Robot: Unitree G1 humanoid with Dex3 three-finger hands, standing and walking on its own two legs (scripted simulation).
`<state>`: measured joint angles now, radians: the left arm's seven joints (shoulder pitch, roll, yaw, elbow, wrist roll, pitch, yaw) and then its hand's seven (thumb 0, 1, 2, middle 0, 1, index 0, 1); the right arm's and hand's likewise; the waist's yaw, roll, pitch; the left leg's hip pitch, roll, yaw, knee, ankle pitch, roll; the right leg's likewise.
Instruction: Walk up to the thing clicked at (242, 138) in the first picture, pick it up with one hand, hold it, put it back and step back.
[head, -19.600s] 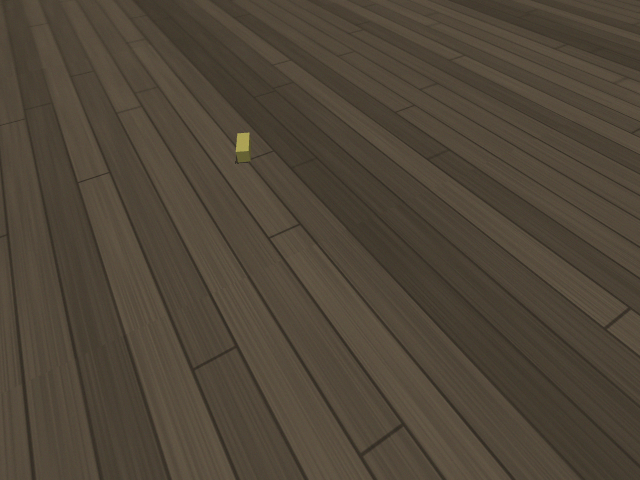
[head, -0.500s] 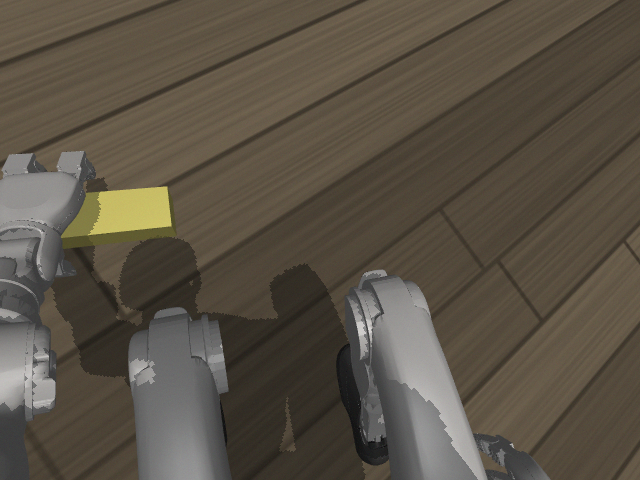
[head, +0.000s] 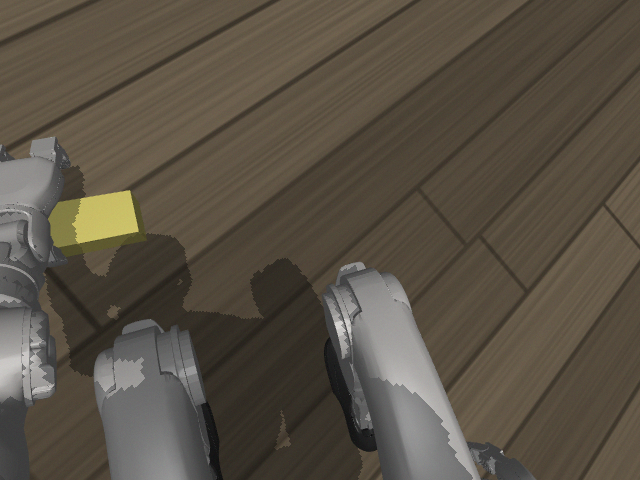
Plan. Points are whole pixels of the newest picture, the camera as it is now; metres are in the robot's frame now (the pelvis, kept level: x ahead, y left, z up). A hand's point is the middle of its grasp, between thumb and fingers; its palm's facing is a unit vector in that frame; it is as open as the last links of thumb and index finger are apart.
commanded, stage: approach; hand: left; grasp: from above
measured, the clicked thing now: (77, 227) +0.49 +0.26 -0.30
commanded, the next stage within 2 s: rest palm in 0.18 s
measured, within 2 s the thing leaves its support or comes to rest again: neither
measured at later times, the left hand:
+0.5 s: hand (39, 201) +0.49 +0.26 -0.18, palm faces -0.44 -0.05 -0.90, open 13.4 cm
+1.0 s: hand (69, 224) +0.48 +0.26 -0.25, palm faces -0.43 -0.09 -0.90, open 13.5 cm
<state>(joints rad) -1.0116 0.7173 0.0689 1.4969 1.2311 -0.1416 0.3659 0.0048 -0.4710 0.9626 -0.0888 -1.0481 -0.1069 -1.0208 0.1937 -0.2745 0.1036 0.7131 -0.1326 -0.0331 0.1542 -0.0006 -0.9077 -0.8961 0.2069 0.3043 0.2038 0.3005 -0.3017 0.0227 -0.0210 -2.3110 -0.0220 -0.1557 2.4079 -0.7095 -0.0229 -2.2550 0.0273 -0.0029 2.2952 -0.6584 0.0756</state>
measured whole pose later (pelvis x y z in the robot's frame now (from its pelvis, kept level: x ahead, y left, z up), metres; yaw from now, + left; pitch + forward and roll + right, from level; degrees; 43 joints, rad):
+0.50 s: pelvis +0.00 +0.01 -0.01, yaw -1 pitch +34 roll -10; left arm -1.15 0.75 0.01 1.61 1.31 -0.17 0.42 0.00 -0.43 1.00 -0.10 -1.09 -0.12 -1.06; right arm 0.13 -0.29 0.11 0.70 -0.16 -0.06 0.14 0.00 -0.91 -0.90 0.21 0.30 0.20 0.30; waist -0.33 -0.01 -0.03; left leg -2.34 -0.03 -0.16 2.43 -0.69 -0.01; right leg -2.26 0.02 -0.01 2.30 -0.65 0.06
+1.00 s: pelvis +0.00 +0.01 -0.03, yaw -4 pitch +31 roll -12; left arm -1.06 0.87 0.12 1.68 1.37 -0.26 0.59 0.00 -0.44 1.01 -0.10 -1.05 -0.11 -1.03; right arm 0.18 -0.29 0.19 0.71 -0.25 -0.14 0.21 0.00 -0.90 -0.90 0.21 0.30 0.20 0.30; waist -0.38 -0.07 0.07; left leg -2.37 -0.03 -0.22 2.53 -0.73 -0.02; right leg -2.29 0.05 -0.05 2.37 -0.65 0.07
